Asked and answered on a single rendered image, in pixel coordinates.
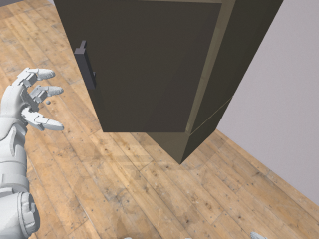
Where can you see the cupboard door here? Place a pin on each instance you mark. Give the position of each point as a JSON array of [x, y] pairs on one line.
[[148, 56]]

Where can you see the left robot hand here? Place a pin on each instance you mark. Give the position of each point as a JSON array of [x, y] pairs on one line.
[[16, 99]]

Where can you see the left robot upper arm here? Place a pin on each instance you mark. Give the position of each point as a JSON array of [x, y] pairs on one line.
[[19, 216]]

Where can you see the robot left forearm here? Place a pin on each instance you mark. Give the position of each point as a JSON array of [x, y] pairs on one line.
[[13, 157]]

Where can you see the handle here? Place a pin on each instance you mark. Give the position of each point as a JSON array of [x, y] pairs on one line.
[[85, 66]]

